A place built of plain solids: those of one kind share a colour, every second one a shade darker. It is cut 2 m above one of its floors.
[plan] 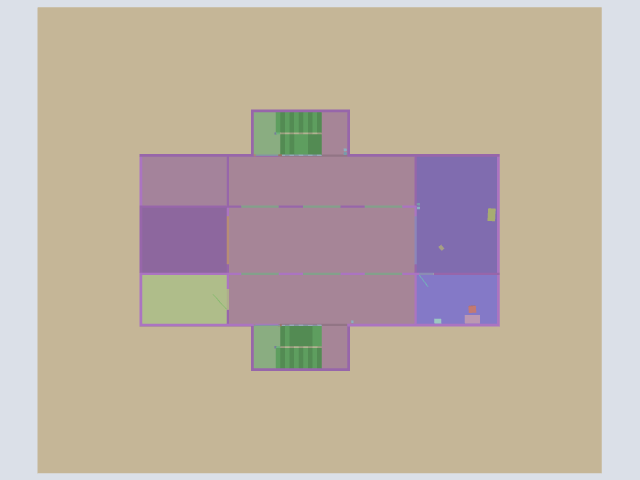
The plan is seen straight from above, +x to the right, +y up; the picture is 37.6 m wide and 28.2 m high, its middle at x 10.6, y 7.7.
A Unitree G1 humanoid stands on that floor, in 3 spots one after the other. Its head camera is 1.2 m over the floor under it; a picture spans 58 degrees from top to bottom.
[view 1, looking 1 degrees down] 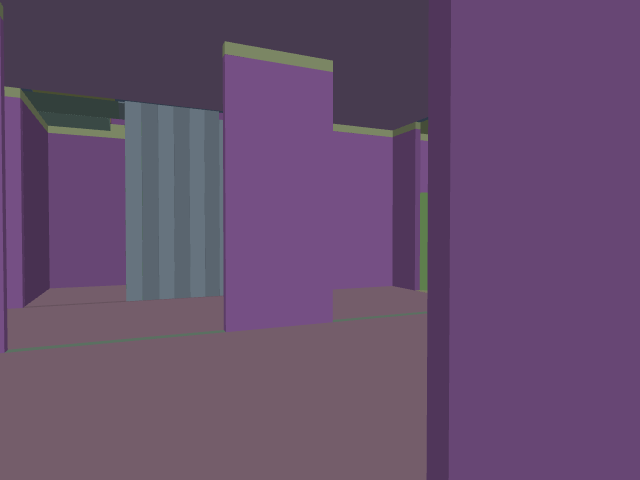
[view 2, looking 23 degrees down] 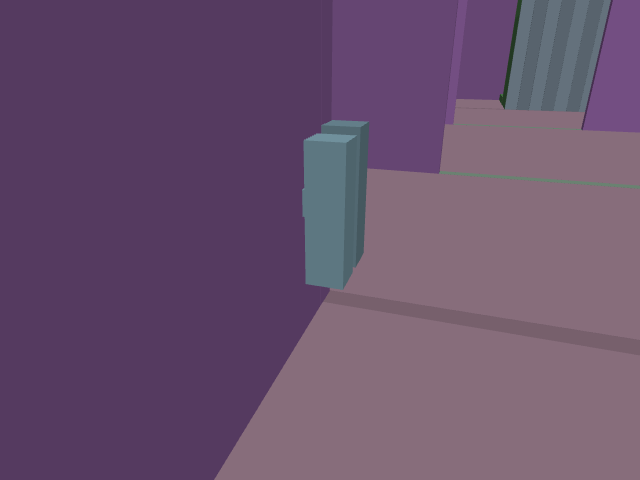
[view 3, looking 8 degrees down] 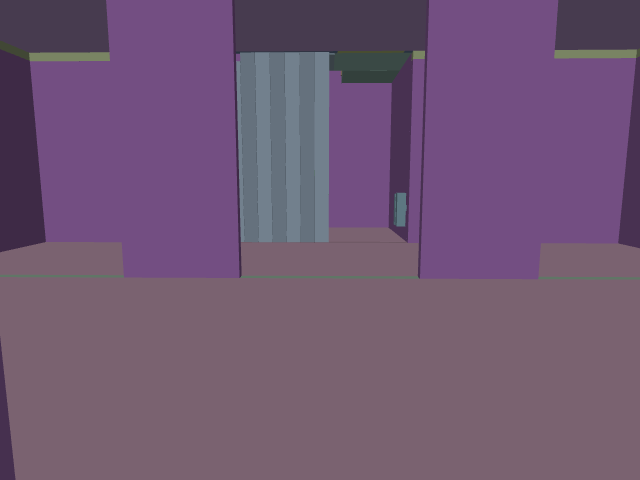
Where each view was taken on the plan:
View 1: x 10.68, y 10.97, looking -114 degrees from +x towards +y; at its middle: wall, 5.69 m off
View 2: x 11.60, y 14.62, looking -72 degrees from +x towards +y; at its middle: fire_point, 1.75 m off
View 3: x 10.68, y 4.42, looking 91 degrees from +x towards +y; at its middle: pilgrims_stair_pan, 8.30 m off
